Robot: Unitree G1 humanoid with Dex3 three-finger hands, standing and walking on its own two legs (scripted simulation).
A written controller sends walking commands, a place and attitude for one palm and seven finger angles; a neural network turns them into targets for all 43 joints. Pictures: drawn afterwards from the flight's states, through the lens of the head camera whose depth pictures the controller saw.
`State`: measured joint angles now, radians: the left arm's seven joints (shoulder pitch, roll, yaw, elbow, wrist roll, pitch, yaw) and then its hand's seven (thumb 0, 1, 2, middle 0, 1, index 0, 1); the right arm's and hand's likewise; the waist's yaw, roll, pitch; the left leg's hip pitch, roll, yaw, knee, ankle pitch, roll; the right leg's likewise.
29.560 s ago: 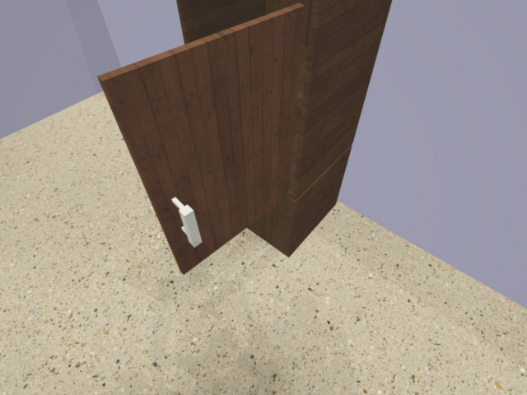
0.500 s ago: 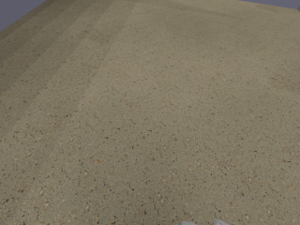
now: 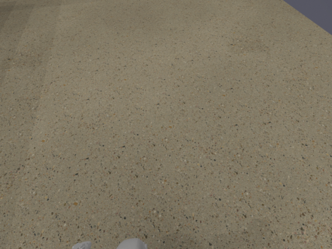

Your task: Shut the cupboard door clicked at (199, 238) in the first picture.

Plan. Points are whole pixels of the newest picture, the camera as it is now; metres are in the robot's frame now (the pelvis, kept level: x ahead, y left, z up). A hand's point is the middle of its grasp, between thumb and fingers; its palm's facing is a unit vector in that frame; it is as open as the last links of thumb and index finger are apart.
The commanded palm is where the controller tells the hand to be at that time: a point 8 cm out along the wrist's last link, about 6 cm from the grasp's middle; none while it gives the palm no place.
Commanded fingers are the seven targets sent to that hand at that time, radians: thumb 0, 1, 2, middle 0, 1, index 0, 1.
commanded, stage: turn to face it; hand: left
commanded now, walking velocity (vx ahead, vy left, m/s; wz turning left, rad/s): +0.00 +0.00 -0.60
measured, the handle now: out of the picture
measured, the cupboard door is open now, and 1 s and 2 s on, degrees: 53 53 53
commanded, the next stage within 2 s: none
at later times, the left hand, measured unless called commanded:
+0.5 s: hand (88, 241) +0.16 +0.23 -0.17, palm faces -0.23 -0.95 -0.20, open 7.4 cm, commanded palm none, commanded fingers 0.00 0.90 0.90 -0.20 -0.30 -0.20 -0.30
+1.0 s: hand (130, 222) +0.21 +0.12 -0.15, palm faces -0.54 -0.81 -0.24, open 7.4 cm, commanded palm none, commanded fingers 0.00 0.90 0.90 -0.20 -0.30 -0.20 -0.30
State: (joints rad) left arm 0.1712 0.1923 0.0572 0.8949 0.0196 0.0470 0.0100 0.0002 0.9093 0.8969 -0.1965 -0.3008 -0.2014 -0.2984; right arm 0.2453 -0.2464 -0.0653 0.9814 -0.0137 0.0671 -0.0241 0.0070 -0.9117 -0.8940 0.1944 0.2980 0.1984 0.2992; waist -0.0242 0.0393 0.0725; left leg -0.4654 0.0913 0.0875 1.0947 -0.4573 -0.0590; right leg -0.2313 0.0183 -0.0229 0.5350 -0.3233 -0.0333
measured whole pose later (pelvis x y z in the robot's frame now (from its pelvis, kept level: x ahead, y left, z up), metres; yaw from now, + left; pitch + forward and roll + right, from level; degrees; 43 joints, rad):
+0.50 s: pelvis +0.03 +0.05 +0.01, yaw -17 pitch +1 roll -2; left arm 0.17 0.28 0.10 0.89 0.02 0.09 -0.03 0.00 0.91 0.90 -0.19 -0.30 -0.20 -0.30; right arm 0.17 -0.18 0.00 0.85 -0.02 0.01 -0.04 0.00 -0.91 -0.89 0.20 0.30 0.20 0.30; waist 0.03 -0.04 0.11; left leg -0.24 0.09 0.13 0.51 -0.28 0.01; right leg -0.47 0.00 -0.01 1.12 -0.47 0.06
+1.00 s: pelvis +0.03 +0.00 +0.01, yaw -34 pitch +1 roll +0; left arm 0.18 0.21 0.05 0.88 0.02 0.05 -0.01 0.00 0.91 0.90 -0.20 -0.30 -0.20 -0.30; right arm 0.17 -0.25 -0.05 0.89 -0.01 0.05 -0.01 0.01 -0.91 -0.89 0.19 0.30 0.20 0.30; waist 0.00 0.00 0.08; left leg -0.49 0.07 0.01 1.00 -0.40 -0.10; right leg -0.26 0.04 0.05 0.48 -0.24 -0.03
